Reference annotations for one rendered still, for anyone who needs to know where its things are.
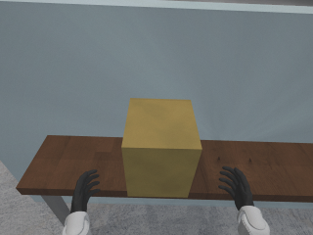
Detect table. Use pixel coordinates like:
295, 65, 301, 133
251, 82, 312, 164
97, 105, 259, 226
16, 135, 313, 227

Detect robot right forearm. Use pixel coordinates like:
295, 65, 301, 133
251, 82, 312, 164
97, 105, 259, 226
237, 206, 270, 235

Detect carton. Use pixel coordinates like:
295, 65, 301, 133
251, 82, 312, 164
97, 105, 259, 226
121, 98, 202, 198

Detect left robot hand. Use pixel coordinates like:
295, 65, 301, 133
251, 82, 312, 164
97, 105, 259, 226
70, 169, 101, 213

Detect robot left forearm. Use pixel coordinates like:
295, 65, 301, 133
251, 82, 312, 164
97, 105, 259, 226
61, 211, 92, 235

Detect right robot hand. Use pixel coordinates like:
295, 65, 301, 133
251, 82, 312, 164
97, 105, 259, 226
218, 165, 254, 211

